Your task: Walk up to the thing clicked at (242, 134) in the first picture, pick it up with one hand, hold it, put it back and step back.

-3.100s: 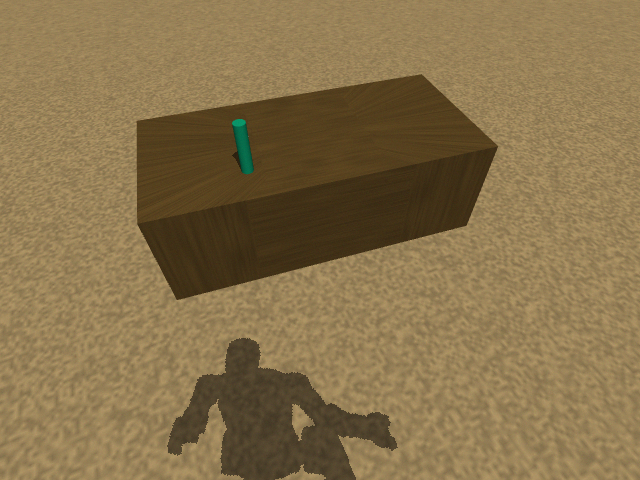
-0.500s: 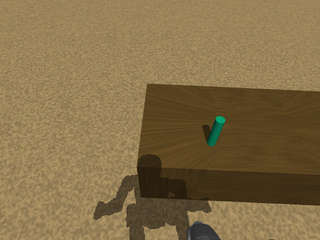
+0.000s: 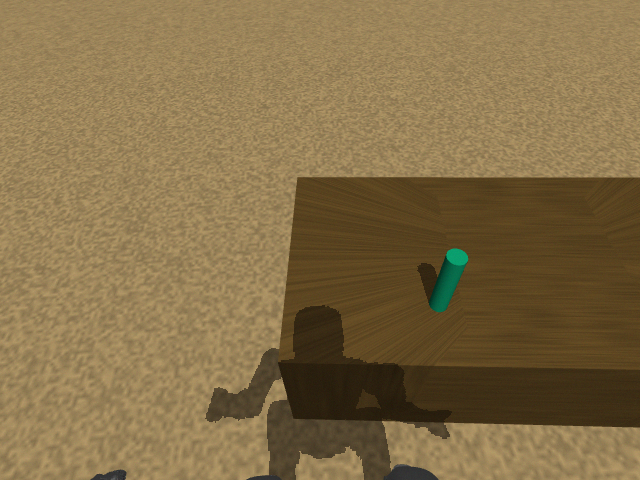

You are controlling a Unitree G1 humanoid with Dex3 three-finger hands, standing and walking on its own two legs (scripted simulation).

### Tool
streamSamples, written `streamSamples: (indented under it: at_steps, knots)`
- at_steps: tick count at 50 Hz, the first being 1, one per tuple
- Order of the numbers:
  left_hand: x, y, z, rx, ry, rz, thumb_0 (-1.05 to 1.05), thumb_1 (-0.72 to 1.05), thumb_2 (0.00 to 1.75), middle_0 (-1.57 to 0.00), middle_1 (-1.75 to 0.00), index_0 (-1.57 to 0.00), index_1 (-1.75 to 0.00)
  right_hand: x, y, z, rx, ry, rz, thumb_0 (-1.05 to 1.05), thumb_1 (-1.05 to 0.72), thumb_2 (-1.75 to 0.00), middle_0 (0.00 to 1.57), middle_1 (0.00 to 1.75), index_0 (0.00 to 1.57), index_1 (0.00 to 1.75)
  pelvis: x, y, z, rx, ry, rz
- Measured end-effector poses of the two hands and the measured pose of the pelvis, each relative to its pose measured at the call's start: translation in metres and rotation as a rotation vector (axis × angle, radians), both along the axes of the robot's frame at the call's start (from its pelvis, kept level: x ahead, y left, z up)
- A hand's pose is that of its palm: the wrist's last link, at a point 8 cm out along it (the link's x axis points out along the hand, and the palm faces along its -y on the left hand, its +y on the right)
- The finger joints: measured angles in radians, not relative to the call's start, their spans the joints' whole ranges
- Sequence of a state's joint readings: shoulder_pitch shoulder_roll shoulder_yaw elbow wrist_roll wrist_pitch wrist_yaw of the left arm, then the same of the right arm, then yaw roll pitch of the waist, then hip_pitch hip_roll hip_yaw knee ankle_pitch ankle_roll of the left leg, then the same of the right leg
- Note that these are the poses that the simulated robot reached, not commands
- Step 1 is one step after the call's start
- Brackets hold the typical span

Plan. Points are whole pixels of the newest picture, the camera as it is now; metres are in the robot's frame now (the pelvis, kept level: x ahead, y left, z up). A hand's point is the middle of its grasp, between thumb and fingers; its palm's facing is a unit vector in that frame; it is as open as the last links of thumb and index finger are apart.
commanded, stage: walk up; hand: right
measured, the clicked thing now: (446, 282) +0.53 -0.25 -0.24
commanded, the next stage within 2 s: stand in 1.44 s
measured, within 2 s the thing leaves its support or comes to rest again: neither
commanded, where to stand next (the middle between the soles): +0.08 -0.02 m, yaw -2 degrees
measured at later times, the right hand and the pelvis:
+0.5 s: hand (522, 476) +0.15 -0.24 -0.13, palm faces -0.05 +0.94 -0.34, open 7.4 cm; pelvis +0.02 +0.01 +0.02, yaw +0 degrees
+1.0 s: hand out of the picture +0.09 -0.25 -0.12, palm faces +0.01 +0.93 -0.36, open 7.4 cm; pelvis +0.03 +0.01 +0.03, yaw -1 degrees
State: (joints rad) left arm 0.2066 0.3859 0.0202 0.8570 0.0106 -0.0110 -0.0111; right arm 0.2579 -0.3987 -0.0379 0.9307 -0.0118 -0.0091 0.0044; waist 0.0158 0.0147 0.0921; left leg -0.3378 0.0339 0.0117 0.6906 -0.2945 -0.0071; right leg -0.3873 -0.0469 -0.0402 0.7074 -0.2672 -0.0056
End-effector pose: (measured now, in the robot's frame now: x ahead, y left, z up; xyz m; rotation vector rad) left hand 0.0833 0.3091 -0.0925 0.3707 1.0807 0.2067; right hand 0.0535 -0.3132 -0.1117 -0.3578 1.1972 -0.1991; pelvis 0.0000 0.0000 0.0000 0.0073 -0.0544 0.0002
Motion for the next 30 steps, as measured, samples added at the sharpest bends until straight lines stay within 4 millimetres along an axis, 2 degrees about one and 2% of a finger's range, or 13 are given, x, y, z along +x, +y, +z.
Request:
streamSamples:
  at_steps: [6,12,21,26,30]
  knots:
    - [0.003,0.007,-0.019,-0.070,0.052,0.024,0.01,0.90,0.90,-0.20,-0.30,-0.20,-0.30,0.001,0.013,0.018,-0.039,0.002,-0.012,0.01,-0.90,-0.90,0.20,0.30,0.20,0.30,0.005,0.013,0.004,-0.013,0.005,-0.011]
    - [-0.010,0.011,-0.026,-0.080,0.118,0.053,0.01,0.90,0.90,-0.20,-0.30,-0.20,-0.30,0.025,0.017,0.025,-0.043,-0.018,0.011,0.01,-0.90,-0.90,0.20,0.30,0.20,0.30,0.008,0.014,0.008,-0.028,0.000,-0.009]
    - [-0.025,0.008,-0.011,-0.058,0.185,0.100,0.01,0.91,0.90,-0.20,-0.30,-0.20,-0.30,0.076,0.025,0.022,0.015,-0.070,0.051,0.01,-0.90,-0.90,0.20,0.30,0.20,0.30,0.020,0.008,0.017,-0.015,0.012,-0.006]
    - [-0.018,0.004,-0.001,-0.043,0.184,0.102,0.01,0.90,0.90,-0.20,-0.30,-0.20,-0.30,0.094,0.028,0.021,0.050,-0.097,0.048,0.00,-0.90,-0.90,0.20,0.30,0.20,0.30,0.024,0.005,0.022,-0.008,0.014,-0.007]
    - [-0.005,0.000,0.004,-0.042,0.162,0.092,0.01,0.90,0.90,-0.20,-0.30,-0.20,-0.30,0.095,0.028,0.021,0.062,-0.095,0.033,0.00,-0.90,-0.90,0.20,0.30,0.20,0.30,0.026,0.004,0.025,-0.006,0.013,-0.009]
